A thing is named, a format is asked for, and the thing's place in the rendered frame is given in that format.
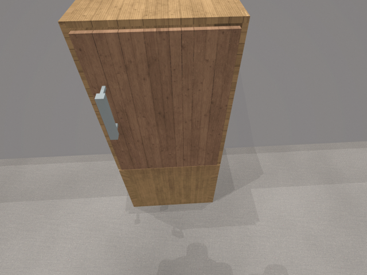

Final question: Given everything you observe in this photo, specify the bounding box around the cupboard door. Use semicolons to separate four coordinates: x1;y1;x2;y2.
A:
69;26;241;170

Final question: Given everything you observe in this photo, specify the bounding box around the handle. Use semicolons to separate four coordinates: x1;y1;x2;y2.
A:
95;86;119;140

